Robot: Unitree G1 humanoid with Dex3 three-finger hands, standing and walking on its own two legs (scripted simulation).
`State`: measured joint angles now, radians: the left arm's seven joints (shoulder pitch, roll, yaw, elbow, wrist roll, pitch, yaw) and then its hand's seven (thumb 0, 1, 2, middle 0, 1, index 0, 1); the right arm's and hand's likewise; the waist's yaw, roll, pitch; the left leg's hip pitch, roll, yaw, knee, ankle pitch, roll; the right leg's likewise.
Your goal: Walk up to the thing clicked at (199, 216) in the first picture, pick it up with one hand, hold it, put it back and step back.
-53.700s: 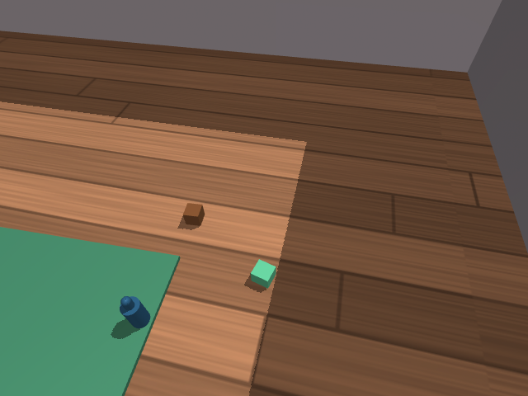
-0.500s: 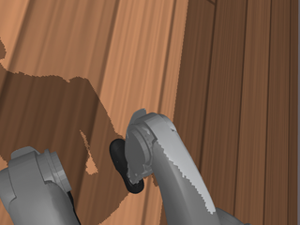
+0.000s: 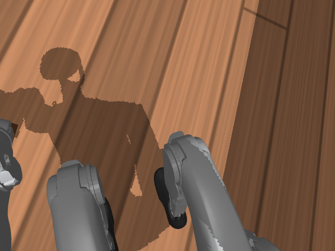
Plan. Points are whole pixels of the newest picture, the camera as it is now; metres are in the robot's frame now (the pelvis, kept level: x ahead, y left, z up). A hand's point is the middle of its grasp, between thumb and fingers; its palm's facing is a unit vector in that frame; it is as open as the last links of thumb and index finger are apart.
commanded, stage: lift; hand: left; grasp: from above
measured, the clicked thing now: out of the picture +0.43 +0.33 -0.21
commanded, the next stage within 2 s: hold in 1.68 s
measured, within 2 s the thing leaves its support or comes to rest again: neither
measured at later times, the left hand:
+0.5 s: hand out of the picture +0.41 +0.33 -0.05, palm faces -0.07 -0.42 -0.90, open 10.0 cm
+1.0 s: hand out of the picture +0.37 +0.27 +0.14, palm faces -0.14 -0.43 -0.89, open 10.1 cm
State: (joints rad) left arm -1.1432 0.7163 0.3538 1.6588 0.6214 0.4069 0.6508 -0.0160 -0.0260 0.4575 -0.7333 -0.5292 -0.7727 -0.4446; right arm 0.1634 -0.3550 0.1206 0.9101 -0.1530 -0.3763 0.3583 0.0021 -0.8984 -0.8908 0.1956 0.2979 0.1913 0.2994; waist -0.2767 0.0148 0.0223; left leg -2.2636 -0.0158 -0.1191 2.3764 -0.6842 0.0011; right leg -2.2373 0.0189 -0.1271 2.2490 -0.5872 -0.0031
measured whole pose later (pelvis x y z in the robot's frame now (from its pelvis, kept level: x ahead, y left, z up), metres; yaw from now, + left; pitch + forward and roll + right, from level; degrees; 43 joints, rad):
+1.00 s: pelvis +0.03 -0.02 +0.24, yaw +6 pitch +28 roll -1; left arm -0.73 0.30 0.07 1.16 0.51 0.72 0.50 -0.04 -0.08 0.49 -0.81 -0.45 -0.81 -0.44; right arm 0.14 -0.27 0.03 0.88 0.01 -0.19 0.08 0.01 -0.91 -0.90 0.20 0.30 0.19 0.30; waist -0.12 0.03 -0.25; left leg -1.47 0.01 -0.04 1.57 -0.60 -0.03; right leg -1.49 0.04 -0.04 1.55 -0.55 -0.04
